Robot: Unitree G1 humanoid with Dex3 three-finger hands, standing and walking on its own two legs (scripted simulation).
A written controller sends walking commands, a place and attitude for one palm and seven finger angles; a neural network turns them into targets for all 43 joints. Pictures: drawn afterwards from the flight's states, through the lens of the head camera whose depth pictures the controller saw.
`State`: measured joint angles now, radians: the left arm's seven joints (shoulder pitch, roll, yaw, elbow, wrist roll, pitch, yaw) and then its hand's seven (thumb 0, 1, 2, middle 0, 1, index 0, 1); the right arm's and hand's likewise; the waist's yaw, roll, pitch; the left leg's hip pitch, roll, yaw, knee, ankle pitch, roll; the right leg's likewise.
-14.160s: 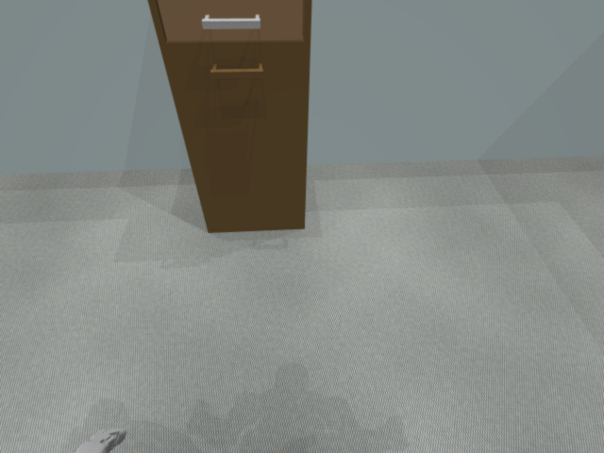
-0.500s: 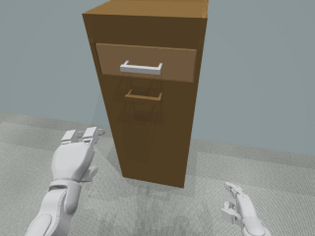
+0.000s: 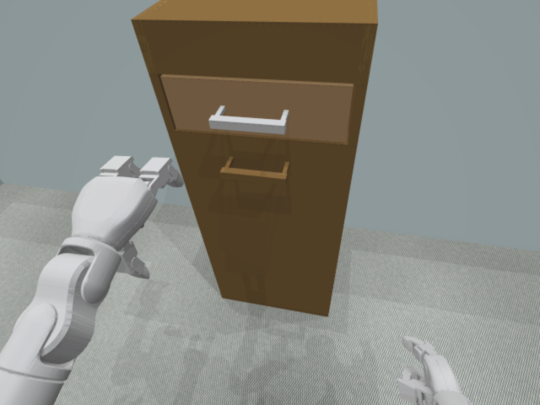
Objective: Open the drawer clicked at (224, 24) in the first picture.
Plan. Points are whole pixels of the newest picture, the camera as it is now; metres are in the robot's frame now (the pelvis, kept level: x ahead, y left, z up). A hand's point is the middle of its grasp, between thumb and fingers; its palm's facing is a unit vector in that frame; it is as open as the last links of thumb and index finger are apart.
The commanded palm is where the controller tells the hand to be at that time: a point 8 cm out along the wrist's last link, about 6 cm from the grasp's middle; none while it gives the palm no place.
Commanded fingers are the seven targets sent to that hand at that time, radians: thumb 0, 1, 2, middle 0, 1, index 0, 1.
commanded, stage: raise the hand with hooked fingers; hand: left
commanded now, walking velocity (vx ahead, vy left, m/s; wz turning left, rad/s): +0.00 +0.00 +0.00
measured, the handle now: (250, 118) +0.60 +0.14 +0.12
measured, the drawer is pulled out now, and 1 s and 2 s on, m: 0.00 0.00 0.00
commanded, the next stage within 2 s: move the hooked fingers above the handle in 0.68 s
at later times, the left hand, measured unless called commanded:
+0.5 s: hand (125, 165) +0.33 +0.24 +0.21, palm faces +0.08 -0.04 -1.00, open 13.9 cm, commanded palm +0.29 +0.24 +0.28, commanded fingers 0.00 -0.50 0.30 -0.30 -1.20 -0.30 -1.20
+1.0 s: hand (159, 177) +0.34 +0.20 +0.19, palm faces +0.07 -0.03 -1.00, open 13.9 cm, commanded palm +0.31 +0.21 +0.27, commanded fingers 0.00 -0.50 0.30 -0.30 -1.20 -0.30 -1.20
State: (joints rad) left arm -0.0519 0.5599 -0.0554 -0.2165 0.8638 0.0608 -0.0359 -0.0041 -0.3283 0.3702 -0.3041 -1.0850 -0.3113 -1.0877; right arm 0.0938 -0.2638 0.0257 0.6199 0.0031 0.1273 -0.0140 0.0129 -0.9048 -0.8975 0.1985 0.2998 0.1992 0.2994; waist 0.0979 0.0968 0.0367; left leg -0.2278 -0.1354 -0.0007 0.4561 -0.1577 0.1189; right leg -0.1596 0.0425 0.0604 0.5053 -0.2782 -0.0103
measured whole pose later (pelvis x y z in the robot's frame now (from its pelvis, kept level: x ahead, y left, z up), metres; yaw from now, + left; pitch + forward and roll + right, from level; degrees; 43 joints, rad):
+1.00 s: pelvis +0.00 -0.02 +0.00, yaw +2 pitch -1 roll -1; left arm -0.40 0.63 -0.08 -0.03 0.80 0.06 -0.27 -0.01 -0.50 0.30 -0.31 -1.20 -0.32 -1.20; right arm 0.10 -0.27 0.05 0.60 0.03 0.15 0.02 0.01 -0.91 -0.90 0.20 0.30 0.20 0.30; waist 0.08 0.09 0.01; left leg -0.29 -0.13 -0.05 0.46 -0.15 0.10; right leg -0.21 0.05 0.01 0.50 -0.27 -0.04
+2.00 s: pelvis +0.05 -0.04 +0.00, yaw +1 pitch +7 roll +0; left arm -0.82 0.50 -0.22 0.50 0.85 -0.08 -0.12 0.00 -0.49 0.30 -0.32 -1.20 -0.33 -1.20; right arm 0.18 -0.26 0.01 0.62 0.04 0.21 -0.02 0.01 -0.91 -0.90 0.20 0.30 0.20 0.30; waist -0.02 0.05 -0.06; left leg -0.41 -0.11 -0.03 0.53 -0.24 0.08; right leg -0.32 0.07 0.03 0.55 -0.35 -0.06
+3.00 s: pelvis +0.04 -0.07 +0.00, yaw +1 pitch +9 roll +0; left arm -0.99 0.66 -0.25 0.82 0.90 -0.05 -0.23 -0.01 -0.49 0.30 -0.32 -1.20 -0.29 -1.20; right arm 0.35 -0.31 -0.02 0.66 0.07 0.17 -0.11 0.00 -0.90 -0.90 0.20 0.30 0.20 0.30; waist -0.04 0.02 -0.05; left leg -0.46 -0.07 -0.06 0.54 -0.23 0.05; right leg -0.36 0.11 0.00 0.52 -0.31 -0.09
